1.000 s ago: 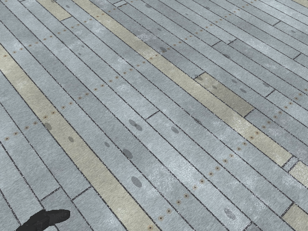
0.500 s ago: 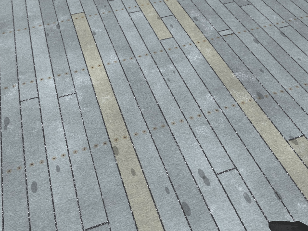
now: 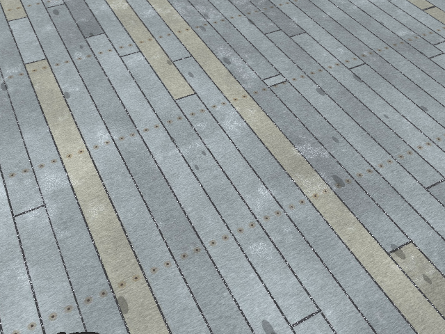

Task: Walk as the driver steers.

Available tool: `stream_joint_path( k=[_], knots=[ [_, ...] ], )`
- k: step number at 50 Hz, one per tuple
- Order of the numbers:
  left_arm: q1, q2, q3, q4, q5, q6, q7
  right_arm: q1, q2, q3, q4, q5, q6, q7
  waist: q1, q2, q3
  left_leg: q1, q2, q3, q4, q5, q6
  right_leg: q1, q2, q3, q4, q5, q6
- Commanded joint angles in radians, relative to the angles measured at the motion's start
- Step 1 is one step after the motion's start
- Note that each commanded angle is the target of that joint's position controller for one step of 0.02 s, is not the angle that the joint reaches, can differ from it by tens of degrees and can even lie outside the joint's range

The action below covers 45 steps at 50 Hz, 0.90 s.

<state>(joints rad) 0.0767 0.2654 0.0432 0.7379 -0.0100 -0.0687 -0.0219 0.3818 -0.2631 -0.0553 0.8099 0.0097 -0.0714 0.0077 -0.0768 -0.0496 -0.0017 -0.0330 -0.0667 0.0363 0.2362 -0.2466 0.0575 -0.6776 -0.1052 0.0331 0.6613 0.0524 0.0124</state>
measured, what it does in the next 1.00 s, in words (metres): walks ahead: right foot, then left foot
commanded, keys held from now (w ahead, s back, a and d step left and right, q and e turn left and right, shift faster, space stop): w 0.58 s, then w+e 0.42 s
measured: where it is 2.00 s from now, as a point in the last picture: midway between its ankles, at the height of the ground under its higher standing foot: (263, 172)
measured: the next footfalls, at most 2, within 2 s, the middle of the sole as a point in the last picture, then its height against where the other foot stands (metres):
right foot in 0.14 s outside the picture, level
left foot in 0.68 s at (175, 316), level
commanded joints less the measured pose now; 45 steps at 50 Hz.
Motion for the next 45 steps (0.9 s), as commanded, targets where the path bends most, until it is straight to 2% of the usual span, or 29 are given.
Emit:
stream_joint_path(
  k=[1,3,5,6,7,8,9,10,11,12,13,14,16,18,24,27,29,31,32,33,34,35,36,37,38,39,41,43,45],
  knots=[
    [-0.145,0.056,0.007,-0.104,-0.007,-0.023,-0.018,0.033,-0.175,-0.043,-0.025,0.007,-0.001,-0.008,-0.012,0.104,0.065,0.017,0.293,-0.14,-0.047,0.287,0.147,-0.013,0.026,-0.02,-0.087,0.007,-0.018],
    [-0.157,0.066,0.008,-0.118,-0.007,-0.028,-0.03,0.04,-0.183,-0.047,-0.009,0.01,0.008,-0.012,-0.003,0.116,0.066,0.071,0.318,-0.149,-0.006,0.343,0.134,-0.002,0.038,-0.023,-0.125,-0.06,-0.044],
    [-0.099,0.092,0.019,-0.107,-0.004,-0.032,-0.033,0.022,-0.198,-0.052,-0.003,0.011,0.016,-0.017,0.038,0.138,0.028,0.101,0.316,-0.14,0.07,0.522,0.111,0.108,0.072,-0.051,-0.154,-0.129,-0.074],
    [-0.005,0.115,0.034,-0.081,0.001,-0.033,-0.029,0.0,-0.203,-0.052,-0.005,0.012,0.021,-0.019,0.095,0.141,-0.03,0.09,0.288,-0.11,0.177,0.686,0.092,0.253,0.107,-0.085,-0.183,-0.122,-0.097],
    [0.154,0.165,0.058,-0.035,0.006,-0.032,-0.019,-0.004,-0.179,-0.041,-0.01,0.006,0.023,-0.022,0.163,0.122,-0.137,0.004,0.236,-0.07,0.363,0.709,0.062,0.498,0.094,-0.073,-0.166,-0.08,-0.133],
    [0.339,0.246,0.076,-0.005,0.014,-0.027,-0.006,0.006,-0.124,-0.017,-0.038,-0.023,0.019,-0.027,0.217,-0.019,-0.297,-0.222,0.163,-0.021,0.7,0.363,0.021,0.815,-0.117,0.178,-0.129,-0.014,-0.202],
    [0.351,0.281,0.079,0.011,0.012,-0.026,-0.014,0.14,-0.025,0.009,-0.041,-0.007,-0.004,-0.014,0.138,-0.272,-0.406,-0.597,-0.007,-0.09,0.993,-0.324,-0.031,1.091,-0.296,0.658,-0.267,-0.244,-0.36],
    [0.332,0.188,0.058,0.001,-0.005,-0.023,-0.012,0.055,-0.137,-0.014,-0.031,0.011,-0.022,-0.007,0.187,-0.146,-0.339,-0.713,0.052,-0.179,1.083,-0.326,-0.026,1.051,-0.265,0.66,-0.33,-0.394,-0.324],
    [0.264,0.156,0.046,-0.006,-0.005,-0.021,-0.006,-0.048,-0.168,-0.024,-0.063,0.028,-0.031,-0.002,0.18,-0.092,-0.193,-0.763,0.099,-0.146,1.074,-0.23,-0.017,0.914,-0.232,0.507,-0.353,-0.376,-0.282],
    [0.201,0.143,0.04,-0.014,0.003,-0.02,-0.005,-0.098,-0.153,-0.02,-0.072,0.021,-0.034,-0.007,0.147,-0.003,-0.115,-0.726,0.147,-0.118,1.025,-0.141,-0.019,0.765,-0.196,0.409,-0.378,-0.284,-0.262],
    [0.159,0.119,0.034,-0.017,0.012,-0.02,-0.007,-0.118,-0.145,-0.024,-0.075,0.005,-0.029,-0.011,0.118,0.009,-0.059,-0.685,0.174,-0.113,0.966,-0.091,-0.026,0.649,-0.163,0.338,-0.408,-0.195,-0.256],
    [0.14,0.101,0.028,-0.018,0.023,-0.025,-0.008,-0.091,-0.132,-0.026,-0.069,0.003,-0.019,-0.01,0.084,-0.017,-0.053,-0.622,0.195,-0.121,0.939,-0.056,-0.029,0.579,-0.14,0.291,-0.437,-0.146,-0.252],
    [0.136,0.103,0.03,-0.005,0.015,-0.037,-0.009,-0.061,-0.097,-0.02,-0.059,0.002,0.001,-0.014,0.058,-0.03,-0.044,-0.58,0.205,-0.11,0.886,-0.034,-0.045,0.513,-0.123,0.226,-0.485,-0.089,-0.264],
    [0.15,0.129,0.037,0.013,0.012,-0.041,-0.002,-0.112,-0.087,-0.017,-0.076,-0.005,0.01,-0.018,0.059,-0.015,-0.01,-0.62,0.214,-0.102,0.806,0.034,-0.066,0.488,-0.119,0.17,-0.519,-0.036,-0.271],
    [0.23,0.165,0.045,0.06,-0.002,-0.026,0.016,-0.311,-0.053,-0.001,-0.119,-0.003,-0.005,-0.001,0.126,-0.003,0.034,-0.595,0.177,-0.06,0.443,0.329,-0.075,0.523,-0.07,0.038,-0.535,-0.022,-0.218],
    [0.286,0.178,0.049,0.092,-0.009,-0.014,0.017,-0.394,-0.059,0.001,-0.146,0.005,-0.011,0.013,0.158,-0.006,0.056,-0.597,0.157,-0.054,0.353,0.328,-0.065,0.601,-0.105,0.048,-0.508,-0.051,-0.216],
    [0.297,0.185,0.053,0.107,-0.012,-0.003,0.02,-0.422,-0.071,-0.001,-0.163,0.008,-0.016,0.025,0.156,-0.015,0.065,-0.606,0.15,-0.06,0.31,0.271,-0.044,0.666,-0.138,0.062,-0.472,-0.033,-0.205],
    [0.295,0.194,0.057,0.117,-0.016,0.007,0.025,-0.401,-0.093,-0.009,-0.166,0.005,-0.024,0.031,0.128,-0.025,0.055,-0.54,0.133,-0.061,0.272,0.195,-0.021,0.693,-0.156,0.094,-0.415,0.03,-0.189],
    [0.276,0.202,0.059,0.116,-0.018,0.012,0.027,-0.342,-0.111,-0.018,-0.152,0.003,-0.028,0.03,0.088,-0.034,0.025,-0.446,0.109,-0.041,0.248,0.17,-0.008,0.688,-0.145,0.093,-0.352,0.13,-0.176],
    [0.262,0.188,0.053,0.113,-0.016,0.016,0.028,-0.213,-0.147,-0.039,-0.112,-0.002,-0.03,0.024,0.022,-0.019,-0.052,-0.258,0.085,-0.018,0.221,0.175,0.015,0.653,-0.095,0.064,-0.21,0.239,-0.152],
    [0.258,0.136,0.032,0.094,0.0,0.014,0.029,-0.032,-0.213,-0.063,-0.074,-0.015,-0.031,0.012,-0.049,0.037,-0.198,0.041,0.195,-0.118,0.272,0.214,0.066,0.497,-0.036,0.022,0.046,0.118,-0.115],
    [0.376,0.024,-0.001,0.071,0.004,-0.004,0.025,0.058,-0.313,-0.088,-0.057,-0.028,-0.022,0.005,-0.018,0.286,-0.346,0.425,0.455,-0.535,0.22,0.077,0.207,0.094,0.128,-0.048,0.433,-0.348,-0.036],
    [0.358,0.085,0.011,0.091,-0.015,-0.02,0.021,0.078,-0.224,-0.065,-0.055,-0.018,-0.018,0.006,-0.047,0.303,-0.396,0.423,0.489,-0.73,0.101,-0.063,0.237,-0.027,0.134,0.088,0.593,-0.629,-0.031],
    [0.28,0.16,0.035,0.069,-0.039,-0.025,0.02,0.011,-0.173,-0.047,-0.061,-0.014,-0.018,0.003,-0.043,0.229,-0.234,0.302,0.459,-0.588,0.079,-0.104,0.188,-0.102,0.082,0.101,0.648,-0.571,-0.041],
    [0.221,0.156,0.036,0.054,-0.037,-0.024,0.023,-0.056,-0.141,-0.037,-0.068,-0.014,-0.019,0.001,-0.017,0.177,-0.15,0.171,0.422,-0.463,0.055,-0.075,0.156,-0.092,0.031,0.073,0.624,-0.484,-0.044],
    [0.192,0.145,0.039,0.049,-0.026,-0.017,0.026,-0.117,-0.107,-0.027,-0.065,-0.015,-0.023,0.003,0.012,0.151,-0.075,0.048,0.384,-0.372,0.012,-0.019,0.14,-0.061,0.003,0.066,0.57,-0.418,-0.041],
    [0.232,0.115,0.045,0.062,-0.023,0.012,0.028,-0.176,-0.078,-0.022,-0.059,-0.025,-0.037,0.005,0.065,0.179,-0.029,-0.085,0.34,-0.242,-0.056,0.071,0.118,0.042,-0.03,0.075,0.515,-0.338,-0.035],
    [0.233,0.081,0.043,0.058,-0.023,0.034,0.029,-0.186,-0.09,-0.029,-0.043,-0.025,-0.049,0.003,0.084,0.149,-0.002,-0.127,0.337,-0.153,-0.094,0.168,0.126,0.043,-0.035,0.076,0.49,-0.293,-0.026],
    [0.198,0.074,0.045,0.04,-0.018,0.043,0.03,-0.174,-0.109,-0.036,-0.025,-0.03,-0.053,-0.004,0.085,0.12,0.019,-0.117,0.337,-0.083,-0.107,0.238,0.129,-0.006,-0.035,0.089,0.431,-0.217,-0.016]
  ],
)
